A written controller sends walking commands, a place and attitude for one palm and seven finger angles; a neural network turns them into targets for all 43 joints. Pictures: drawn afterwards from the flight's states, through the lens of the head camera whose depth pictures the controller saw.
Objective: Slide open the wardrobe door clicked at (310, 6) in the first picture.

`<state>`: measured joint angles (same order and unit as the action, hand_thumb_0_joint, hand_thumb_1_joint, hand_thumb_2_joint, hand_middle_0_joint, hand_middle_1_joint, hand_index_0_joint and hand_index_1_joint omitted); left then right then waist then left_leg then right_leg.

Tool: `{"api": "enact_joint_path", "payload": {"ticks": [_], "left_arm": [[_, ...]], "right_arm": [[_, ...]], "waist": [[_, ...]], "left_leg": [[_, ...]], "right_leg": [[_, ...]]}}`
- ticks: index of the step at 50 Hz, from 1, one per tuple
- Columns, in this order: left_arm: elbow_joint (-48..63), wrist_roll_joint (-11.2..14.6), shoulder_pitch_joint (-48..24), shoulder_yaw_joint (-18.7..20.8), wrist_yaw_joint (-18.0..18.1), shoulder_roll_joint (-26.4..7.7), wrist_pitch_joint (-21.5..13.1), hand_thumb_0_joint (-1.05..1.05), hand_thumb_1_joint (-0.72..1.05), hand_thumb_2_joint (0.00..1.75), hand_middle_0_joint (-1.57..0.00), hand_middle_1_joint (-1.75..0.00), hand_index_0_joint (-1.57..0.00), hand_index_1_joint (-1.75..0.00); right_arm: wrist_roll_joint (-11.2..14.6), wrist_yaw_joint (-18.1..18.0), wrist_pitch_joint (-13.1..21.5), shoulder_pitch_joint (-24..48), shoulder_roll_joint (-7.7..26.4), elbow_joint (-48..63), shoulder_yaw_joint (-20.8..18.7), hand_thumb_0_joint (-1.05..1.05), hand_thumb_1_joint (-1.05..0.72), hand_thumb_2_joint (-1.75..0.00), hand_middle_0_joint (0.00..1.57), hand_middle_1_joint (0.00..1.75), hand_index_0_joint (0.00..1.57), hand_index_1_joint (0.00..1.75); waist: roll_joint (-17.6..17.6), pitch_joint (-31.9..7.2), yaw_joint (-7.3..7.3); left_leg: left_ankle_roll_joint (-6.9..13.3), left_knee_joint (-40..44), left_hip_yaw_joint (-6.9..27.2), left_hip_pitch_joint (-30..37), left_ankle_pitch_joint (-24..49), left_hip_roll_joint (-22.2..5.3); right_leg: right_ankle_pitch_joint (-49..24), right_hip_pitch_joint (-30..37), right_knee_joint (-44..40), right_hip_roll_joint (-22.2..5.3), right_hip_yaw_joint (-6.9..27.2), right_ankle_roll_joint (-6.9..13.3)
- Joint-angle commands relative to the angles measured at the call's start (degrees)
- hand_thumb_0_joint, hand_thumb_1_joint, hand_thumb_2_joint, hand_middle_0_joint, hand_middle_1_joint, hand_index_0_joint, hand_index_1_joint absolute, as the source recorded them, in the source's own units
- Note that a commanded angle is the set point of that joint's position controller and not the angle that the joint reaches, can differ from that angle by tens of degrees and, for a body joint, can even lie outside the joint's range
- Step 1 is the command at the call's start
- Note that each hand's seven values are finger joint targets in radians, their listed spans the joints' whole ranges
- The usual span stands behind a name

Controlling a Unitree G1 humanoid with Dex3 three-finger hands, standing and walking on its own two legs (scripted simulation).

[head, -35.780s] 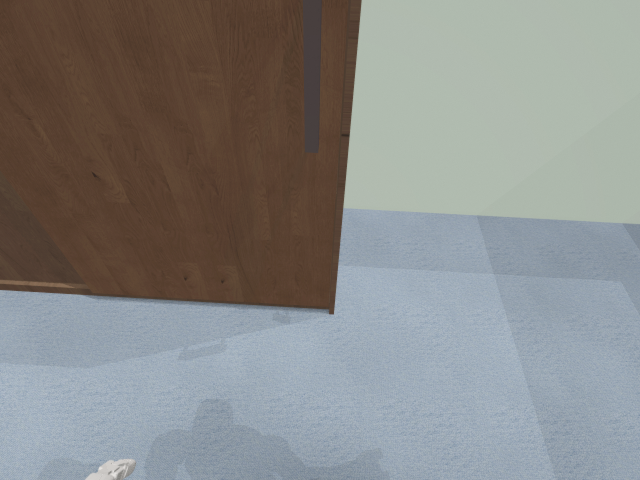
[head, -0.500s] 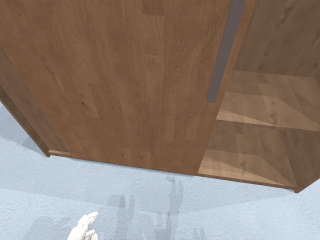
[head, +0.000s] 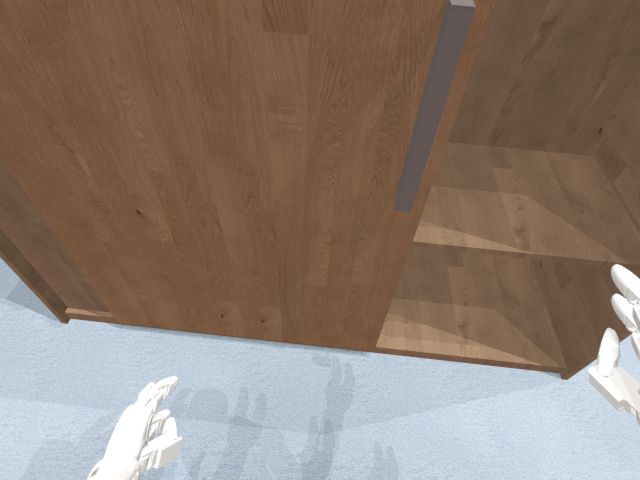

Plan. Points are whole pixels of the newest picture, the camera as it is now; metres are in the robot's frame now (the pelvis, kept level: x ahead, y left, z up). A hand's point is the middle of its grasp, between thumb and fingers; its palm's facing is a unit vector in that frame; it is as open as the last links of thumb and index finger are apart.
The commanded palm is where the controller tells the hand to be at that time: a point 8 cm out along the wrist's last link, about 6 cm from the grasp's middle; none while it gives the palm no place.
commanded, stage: let the arm hang, fingers relaxed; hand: right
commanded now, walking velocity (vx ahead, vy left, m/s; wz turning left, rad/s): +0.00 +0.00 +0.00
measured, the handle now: (424, 117) +0.59 -0.12 +0.16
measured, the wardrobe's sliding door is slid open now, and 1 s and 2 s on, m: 0.63 0.63 0.63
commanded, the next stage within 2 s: look to check the result in 1.04 s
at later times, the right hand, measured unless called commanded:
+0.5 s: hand out of the picture -0.07 -0.20 -0.17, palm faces +0.01 +0.98 -0.21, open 7.3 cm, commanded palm none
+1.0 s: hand out of the picture +0.01 -0.20 -0.16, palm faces +0.00 +0.98 -0.19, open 7.4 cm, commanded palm none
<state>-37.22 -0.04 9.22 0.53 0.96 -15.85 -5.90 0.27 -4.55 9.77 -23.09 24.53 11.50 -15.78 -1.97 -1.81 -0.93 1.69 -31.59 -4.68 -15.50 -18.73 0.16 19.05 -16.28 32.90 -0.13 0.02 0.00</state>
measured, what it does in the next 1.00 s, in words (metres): stands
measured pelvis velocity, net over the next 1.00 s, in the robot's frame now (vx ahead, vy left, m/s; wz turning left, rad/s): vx -0.05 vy -0.02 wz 0.00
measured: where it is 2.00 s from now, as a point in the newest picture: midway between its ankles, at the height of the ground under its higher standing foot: outside the picture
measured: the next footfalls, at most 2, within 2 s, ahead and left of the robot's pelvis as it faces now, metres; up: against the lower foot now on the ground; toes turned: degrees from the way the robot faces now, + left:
none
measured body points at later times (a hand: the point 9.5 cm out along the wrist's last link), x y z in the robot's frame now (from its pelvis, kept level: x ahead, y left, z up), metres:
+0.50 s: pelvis -0.05 +0.00 +0.01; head -0.02 -0.01 +0.46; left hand -0.05 +0.24 -0.14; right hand -0.07 -0.25 -0.15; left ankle -0.03 +0.10 -0.73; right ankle -0.03 -0.12 -0.73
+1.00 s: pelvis -0.05 -0.02 +0.01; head -0.04 -0.02 +0.46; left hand -0.01 +0.22 -0.14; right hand +0.01 -0.25 -0.15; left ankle -0.03 +0.10 -0.73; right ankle -0.03 -0.12 -0.73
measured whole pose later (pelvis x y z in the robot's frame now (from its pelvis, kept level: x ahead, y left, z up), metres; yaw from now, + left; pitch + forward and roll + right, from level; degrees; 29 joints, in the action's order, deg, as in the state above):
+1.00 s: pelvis -0.05 -0.02 +0.01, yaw +0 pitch -1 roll +0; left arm -63.3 -1.4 12.1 0.0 1.6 -10.3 -0.2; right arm -0.8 -0.6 0.5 -10.0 10.7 -63.2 -0.1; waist 0.1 1.5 0.4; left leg 0.5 -23.4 -4.4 -11.4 -11.3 -0.9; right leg 11.8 -12.2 24.6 1.2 -0.3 1.6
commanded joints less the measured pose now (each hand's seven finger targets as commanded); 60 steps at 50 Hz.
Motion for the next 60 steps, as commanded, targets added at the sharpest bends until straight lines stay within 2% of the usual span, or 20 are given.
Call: {"api": "enact_joint_path", "payload": {"ticks": [1, 3, 5, 7, 10, 12, 15, 16, 18, 20, 25, 29, 35, 36, 45, 49, 52, 55, 56, 60], "left_arm": [[0.5, -1.1, -2.4, 3.3, -1.1, -11.8, 2.4, 0.0, 0.9, 0.9, -0.2, -0.3, -0.2, -0.3], [-1.1, -1.5, -2.2, 3.0, -0.8, -12.6, 2.9, 0.0, 0.9, 0.9, -0.2, -0.3, -0.2, -0.3], [-3.8, -1.5, -1.7, 2.7, -0.4, -11.5, 3.8, 0.0, 0.9, 0.9, -0.2, -0.3, -0.2, -0.3], [-6.6, -1.7, -0.7, 1.9, -0.1, -9.2, 4.9, 0.0, 0.9, 0.9, -0.2, -0.3, -0.2, -0.3], [-10.5, -1.7, -0.9, 0.9, 0.2, -7.4, 5.6, 0.0, 0.9, 0.9, -0.2, -0.3, -0.2, -0.3], [-12.8, -1.6, -0.7, 0.3, 0.5, -5.8, 5.9, 0.0, 0.9, 0.9, -0.2, -0.3, -0.2, -0.3], [-16.3, -1.7, 1.4, 0.5, 0.9, -4.5, 6.0, 0.0, 0.9, 0.9, -0.2, -0.3, -0.2, -0.3], [-16.9, -1.5, 2.4, 0.5, 0.9, -4.3, 6.2, 0.0, 0.9, 0.9, -0.2, -0.3, -0.2, -0.3], [-18.9, -1.4, 4.4, 0.7, 1.0, -3.9, 6.2, 0.0, 0.9, 0.9, -0.2, -0.3, -0.2, -0.3], [-20.3, -1.4, 5.7, 0.9, 1.1, -3.6, 6.3, 0.0, 0.9, 0.9, -0.2, -0.3, -0.2, -0.3], [-22.2, -1.4, 8.0, 1.4, 1.1, -3.6, 6.1, 0.0, 0.9, 0.9, -0.2, -0.3, -0.2, -0.3], [-23.1, -1.4, 8.9, 1.3, 1.1, -2.9, 5.8, 0.0, 0.9, 0.9, -0.2, -0.3, -0.2, -0.3], [-23.8, -1.3, 7.6, 1.2, 0.9, -2.4, 5.5, 0.0, 0.9, 0.9, -0.2, -0.3, -0.2, -0.3], [-23.6, -1.3, 7.6, 1.1, 0.9, -1.9, 5.5, 0.0, 0.9, 0.9, -0.2, -0.3, -0.2, -0.3], [-24.2, -1.3, 5.7, 0.9, 0.9, -1.5, 5.1, 0.0, 0.9, 0.9, -0.2, -0.3, -0.2, -0.3], [-24.3, -1.2, 4.8, 0.8, 0.9, -1.6, 5.1, 0.0, 0.9, 0.9, -0.2, -0.3, -0.2, -0.3], [-24.3, -1.2, 4.7, 0.8, 0.9, -1.5, 5.1, 0.0, 0.9, 0.9, -0.2, -0.3, -0.2, -0.3], [-24.5, -1.1, 4.7, 0.8, 1.1, -2.0, 4.9, 0.0, 0.9, 0.9, -0.2, -0.3, -0.2, -0.3], [-24.4, -1.0, 4.6, 0.8, 1.1, -1.9, 5.0, 0.0, 0.9, 0.9, -0.2, -0.3, -0.2, -0.3], [-24.7, -1.1, 4.5, 0.7, 1.2, -1.9, 5.2, 0.0, 0.9, 0.9, -0.2, -0.3, -0.2, -0.3]], "right_arm": [[-2.2, 4.9, -8.7, 6.2, 1.1, -27.4, 10.0, 0.0, -0.9, -0.9, 0.2, 0.3, 0.2, 0.3], [-2.3, 4.8, -8.4, 9.0, 2.6, -34.6, 10.4, 0.0, -0.9, -0.9, 0.2, 0.3, 0.2, 0.3], [-2.1, 4.5, -8.5, 11.2, 3.0, -42.4, 11.3, 0.0, -0.9, -0.9, 0.2, 0.3, 0.2, 0.3], [-1.8, 4.1, -9.2, 13.3, 2.2, -48.6, 12.4, 0.0, -0.9, -0.9, 0.2, 0.3, 0.2, 0.3], [-1.3, 3.9, -9.7, 14.0, 0.4, -56.0, 13.5, 0.0, -0.9, -0.9, 0.2, 0.3, 0.2, 0.3], [-1.2, 3.9, -10.0, 12.2, -1.7, -60.4, 13.8, 0.0, -0.9, -0.9, 0.2, 0.3, 0.2, 0.3], [-1.1, 3.9, -9.8, 10.4, -3.1, -65.4, 13.4, 0.0, -0.9, -0.9, 0.2, 0.3, 0.2, 0.3], [-1.2, 3.8, -9.7, 10.0, -2.9, -66.5, 13.5, 0.0, -0.9, -0.9, 0.2, 0.3, 0.2, 0.3], [-1.1, 3.9, -9.6, 9.8, -3.5, -68.6, 13.6, 0.0, -0.9, -0.9, 0.2, 0.3, 0.2, 0.3], [-1.0, 3.8, -9.6, 9.8, -3.8, -70.3, 13.7, 0.0, -0.9, -0.9, 0.2, 0.3, 0.2, 0.3], [-1.1, 3.7, -9.5, 8.9, -4.2, -72.9, 13.6, 0.0, -0.9, -0.9, 0.2, 0.3, 0.2, 0.3], [-1.1, 3.5, -9.4, 8.4, -4.7, -73.7, 13.6, 0.0, -0.9, -0.9, 0.2, 0.3, 0.2, 0.3], [-1.1, 3.4, -9.2, 8.9, -5.0, -73.9, 13.6, 0.0, -0.9, -0.9, 0.2, 0.3, 0.2, 0.3], [-1.2, 3.3, -9.2, 8.8, -5.1, -73.9, 13.7, 0.0, -0.9, -0.9, 0.2, 0.3, 0.2, 0.3], [-1.1, 3.2, -8.9, 10.0, -5.8, -73.4, 13.8, 0.0, -0.9, -0.9, 0.2, 0.3, 0.2, 0.3], [-1.1, 3.2, -9.0, 10.2, -6.2, -73.5, 13.9, 0.0, -0.9, -0.9, 0.2, 0.3, 0.2, 0.3], [-1.1, 3.2, -8.8, 10.0, -6.3, -73.6, 13.9, 0.0, -0.9, -0.9, 0.2, 0.3, 0.2, 0.3], [-1.0, 3.2, -8.7, 10.0, -6.2, -73.8, 13.8, 0.0, -0.9, -0.9, 0.2, 0.3, 0.2, 0.3], [-1.1, 3.2, -8.7, 9.8, -6.1, -73.9, 13.8, 0.0, -0.9, -0.9, 0.2, 0.3, 0.2, 0.3], [-1.0, 3.2, -8.8, 9.6, -6.5, -74.5, 14.0, 0.0, -0.9, -0.9, 0.2, 0.3, 0.2, 0.3]], "waist": [[5.8, -1.5, 0.66], [10.7, -4.0, 0.49], [12.5, -5.8, 0.92], [7.9, -5.6, 1.72], [-1.4, -3.0, 1.44], [-3.1, -1.4, 0.84], [-6.3, -0.4, 0.8], [-3.6, -0.4, 0.84], [-2.5, -0.2, 1.25], [-1.4, 2.0, 1.43], [1.1, 4.3, 1.14], [2.6, 3.7, 1.01], [2.2, 4.4, 0.7], [3.2, 4.6, 0.67], [0.9, 3.2, 0.77], [-0.2, 3.2, 0.79], [1.3, 2.6, 0.84], [0.1, 2.2, 0.94], [1.2, 1.9, 0.89], [1.1, 3.5, 1.05]], "left_leg": [[0.5, -2.6, 4.2, -0.2, 10.1, -5.3], [1.3, -0.7, 6.0, 4.8, 16.9, -6.6], [3.0, 2.0, 8.8, 5.5, 21.6, -9.8], [3.7, 3.6, 9.3, 4.9, 21.1, -10.9], [1.9, 5.5, 8.0, 5.1, 13.5, -8.2], [1.0, 8.3, 7.8, 6.2, 8.2, -7.2], [1.7, 11.5, 8.5, 6.5, 4.1, -7.2], [1.6, 12.5, 8.2, 6.5, 3.4, -7.1], [1.9, 13.9, 8.6, 5.9, 1.3, -7.5], [2.1, 14.8, 8.6, 4.0, -1.4, -7.3], [1.7, 14.6, 7.6, 3.6, -2.9, -6.5], [1.4, 13.6, 7.0, 4.5, -0.9, -6.3], [1.0, 12.8, 6.6, 4.8, 2.1, -6.4], [0.8, 12.9, 6.4, 4.8, 2.2, -6.4], [0.3, 12.1, 6.0, 6.5, 7.8, -6.7], [0.1, 12.4, 5.9, 6.5, 8.0, -6.7], [0.0, 12.8, 5.9, 6.8, 8.6, -6.9], [0.1, 12.7, 5.8, 7.3, 9.8, -7.0], [0.1, 12.8, 5.6, 7.4, 10.3, -6.9], [0.1, 13.6, 5.8, 6.4, 7.8, -6.8]], "right_leg": [[-20.8, -4.9, -4.4, -8.7, 9.8, 4.8], [-24.0, -4.4, -3.0, -6.9, 9.0, 4.2], [-21.3, -0.8, -0.7, -3.9, 5.9, 2.7], [-18.9, 1.8, -1.2, -2.8, 4.3, 1.8], [-16.8, 1.9, -6.4, -4.3, 5.6, 1.9], [-12.6, 0.3, -8.3, -4.7, 6.1, 2.2], [-7.9, -0.3, -9.3, -4.4, 5.6, 2.1], [-7.8, 0.3, -9.1, -4.5, 5.6, 2.1], [-6.3, 0.7, -9.0, -4.3, 5.2, 2.0], [-4.3, 0.3, -9.8, -4.4, 5.3, 2.2], [-1.7, -1.6, -12.2, -4.8, 6.1, 2.7], [-3.2, -1.6, -13.0, -5.2, 6.3, 3.0], [-5.9, -1.2, -13.7, -5.4, 6.3, 2.9], [-6.5, -1.1, -13.6, -5.3, 6.1, 2.8], [-11.9, 0.8, -14.1, -5.5, 6.1, 2.4], [-11.9, 1.6, -14.5, -5.7, 6.2, 2.3], [-12.8, 2.5, -14.2, -5.6, 6.0, 2.3], [-14.2, 3.2, -14.2, -5.6, 5.9, 2.3], [-14.8, 3.8, -13.9, -5.7, 5.7, 2.2], [-12.1, 3.4, -14.7, -5.6, 6.0, 2.2]]}}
